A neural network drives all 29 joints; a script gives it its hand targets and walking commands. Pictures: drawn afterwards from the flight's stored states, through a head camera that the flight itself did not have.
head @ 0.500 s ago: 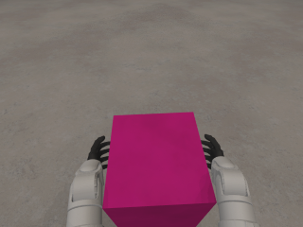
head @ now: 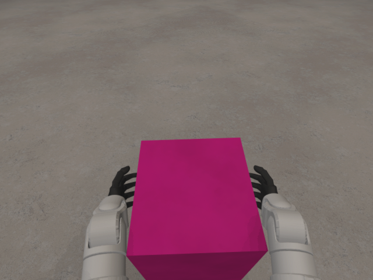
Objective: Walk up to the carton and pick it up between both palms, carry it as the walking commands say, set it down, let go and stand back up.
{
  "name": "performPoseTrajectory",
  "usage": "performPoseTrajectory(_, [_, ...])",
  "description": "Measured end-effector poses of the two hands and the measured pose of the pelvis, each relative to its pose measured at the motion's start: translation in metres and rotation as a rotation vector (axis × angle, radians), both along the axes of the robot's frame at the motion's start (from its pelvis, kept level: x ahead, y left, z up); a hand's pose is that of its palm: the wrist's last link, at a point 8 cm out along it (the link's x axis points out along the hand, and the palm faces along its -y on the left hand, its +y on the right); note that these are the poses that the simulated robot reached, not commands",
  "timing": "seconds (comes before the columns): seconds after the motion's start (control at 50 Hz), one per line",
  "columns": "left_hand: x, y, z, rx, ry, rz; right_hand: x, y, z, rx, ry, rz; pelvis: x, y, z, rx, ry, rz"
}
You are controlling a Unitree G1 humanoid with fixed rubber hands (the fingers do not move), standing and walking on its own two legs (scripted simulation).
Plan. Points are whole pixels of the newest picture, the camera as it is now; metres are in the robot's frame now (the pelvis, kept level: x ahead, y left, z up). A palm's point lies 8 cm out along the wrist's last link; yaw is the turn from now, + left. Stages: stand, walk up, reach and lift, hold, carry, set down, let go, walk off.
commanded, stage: carry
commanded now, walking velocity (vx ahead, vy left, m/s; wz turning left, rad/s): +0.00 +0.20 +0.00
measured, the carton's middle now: (192, 213) +0.30 +0.00 -0.03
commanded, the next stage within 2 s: none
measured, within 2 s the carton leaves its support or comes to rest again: neither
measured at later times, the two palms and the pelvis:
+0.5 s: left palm (63, 220) +0.23 +0.24 +0.08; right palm (234, 209) +0.24 -0.08 +0.08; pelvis +0.00 +0.07 -0.02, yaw +3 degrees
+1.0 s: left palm (4, 238) +0.19 +0.32 +0.10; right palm (195, 228) +0.20 +0.00 +0.09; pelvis -0.03 +0.15 +0.00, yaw +1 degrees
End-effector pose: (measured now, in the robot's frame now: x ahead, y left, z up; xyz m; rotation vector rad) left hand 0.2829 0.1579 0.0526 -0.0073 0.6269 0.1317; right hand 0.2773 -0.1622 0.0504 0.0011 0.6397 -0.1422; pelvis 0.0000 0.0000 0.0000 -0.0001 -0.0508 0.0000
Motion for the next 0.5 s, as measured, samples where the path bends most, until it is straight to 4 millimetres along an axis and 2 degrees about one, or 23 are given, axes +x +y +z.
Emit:
performPoseTrajectory(0.1, [0.002, 0.012, 0.007, -0.006, -0.041, 0.025, 0.007, 0.012, 0.005, 0.018, -0.04, 0.007, 0.003, 0.009, -0.009, -0.015, 0.064, 0.029])
performPoseTrajectory(0.24, [-0.01, 0.047, 0.019, -0.054, -0.079, 0.088, 0.009, 0.047, 0.023, 0.04, -0.078, 0.016, 0.007, 0.033, -0.015, 0.013, 0.116, 0.028])
performPoseTrajectory(0.36, [-0.032, 0.061, 0.031, -0.057, -0.072, 0.112, -0.012, 0.061, 0.027, 0.073, -0.069, 0.004, 0.005, 0.045, -0.018, -0.009, 0.13, 0.024])
performPoseTrajectory(0.5, [-0.055, 0.085, 0.027, -0.098, -0.027, 0.112, -0.039, 0.085, 0.033, 0.064, -0.027, -0.026, 0.004, 0.073, -0.016, 0.013, 0.127, 0.046])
